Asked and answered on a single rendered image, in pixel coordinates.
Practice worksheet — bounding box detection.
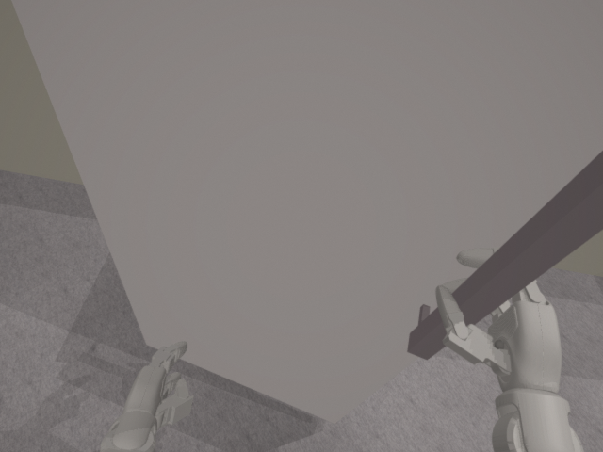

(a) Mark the handle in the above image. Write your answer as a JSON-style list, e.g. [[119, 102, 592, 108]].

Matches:
[[407, 151, 603, 360]]

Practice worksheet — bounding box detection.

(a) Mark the right robot hand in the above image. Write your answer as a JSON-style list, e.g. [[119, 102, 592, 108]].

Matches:
[[435, 248, 562, 394]]

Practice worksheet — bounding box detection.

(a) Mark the fridge door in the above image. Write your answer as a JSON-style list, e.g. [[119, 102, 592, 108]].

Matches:
[[11, 0, 603, 424]]

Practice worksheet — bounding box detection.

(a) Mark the robot right forearm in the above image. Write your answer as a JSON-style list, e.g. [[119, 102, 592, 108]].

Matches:
[[492, 388, 584, 452]]

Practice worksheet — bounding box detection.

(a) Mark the robot left forearm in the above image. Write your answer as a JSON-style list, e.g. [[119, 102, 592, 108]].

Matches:
[[100, 411, 157, 452]]

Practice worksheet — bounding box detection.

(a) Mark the left robot hand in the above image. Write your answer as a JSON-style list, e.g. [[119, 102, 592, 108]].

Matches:
[[122, 341, 193, 429]]

